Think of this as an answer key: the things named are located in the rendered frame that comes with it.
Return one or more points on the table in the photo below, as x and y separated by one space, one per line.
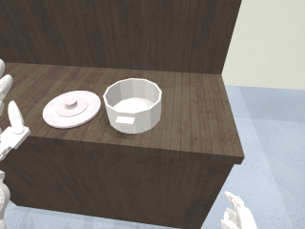
167 176

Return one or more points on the knob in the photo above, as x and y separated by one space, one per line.
70 102

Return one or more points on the lid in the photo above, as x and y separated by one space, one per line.
57 115

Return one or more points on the left robot forearm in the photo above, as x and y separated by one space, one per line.
4 200

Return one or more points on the robot right hand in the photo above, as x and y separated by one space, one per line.
241 219

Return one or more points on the pot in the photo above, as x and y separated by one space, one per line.
133 105

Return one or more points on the robot left hand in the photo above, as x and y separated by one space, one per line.
15 134

